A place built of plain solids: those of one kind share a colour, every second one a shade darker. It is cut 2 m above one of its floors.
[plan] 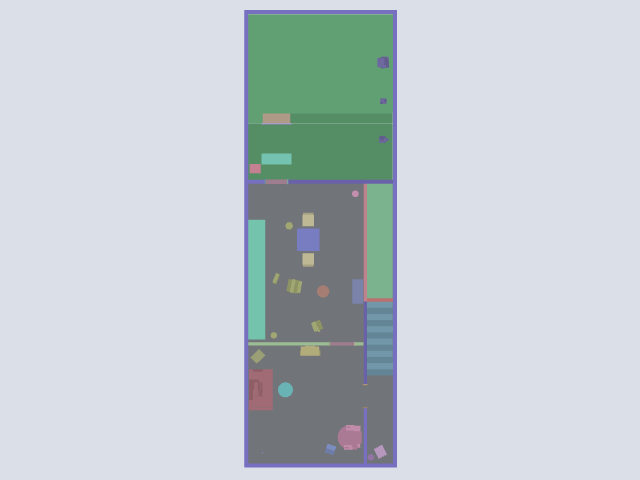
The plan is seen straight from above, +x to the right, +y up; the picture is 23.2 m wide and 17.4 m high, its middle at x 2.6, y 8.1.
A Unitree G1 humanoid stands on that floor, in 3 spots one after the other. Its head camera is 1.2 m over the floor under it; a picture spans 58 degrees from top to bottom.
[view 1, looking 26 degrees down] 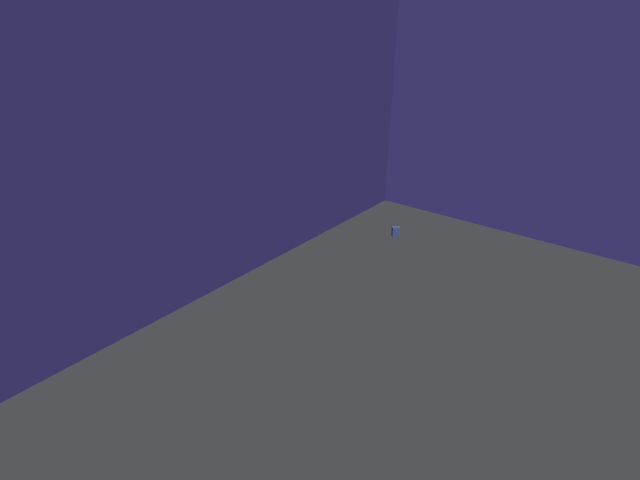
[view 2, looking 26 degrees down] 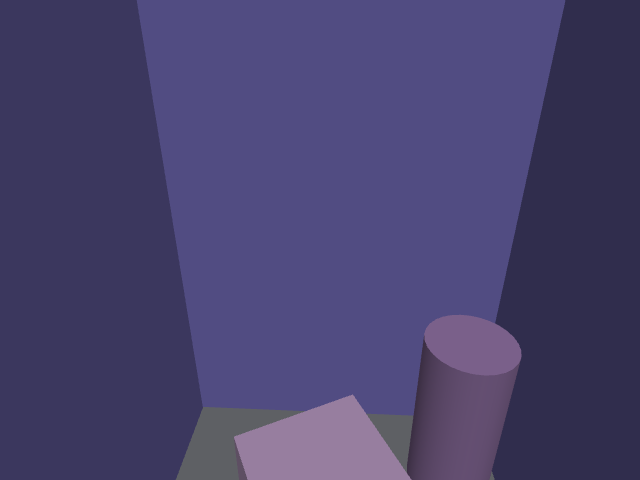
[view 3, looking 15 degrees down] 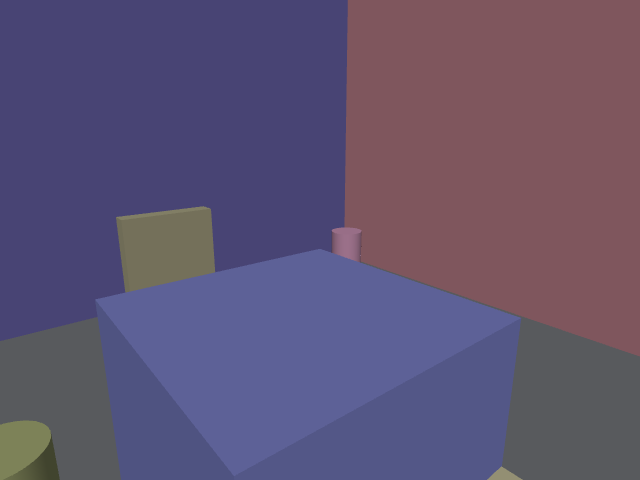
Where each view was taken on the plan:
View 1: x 2.78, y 1.60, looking -141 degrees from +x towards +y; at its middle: ground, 2.74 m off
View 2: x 4.77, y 1.09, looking -87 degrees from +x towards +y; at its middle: wall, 1.22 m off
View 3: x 1.55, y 7.24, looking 51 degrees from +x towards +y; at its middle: wall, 3.86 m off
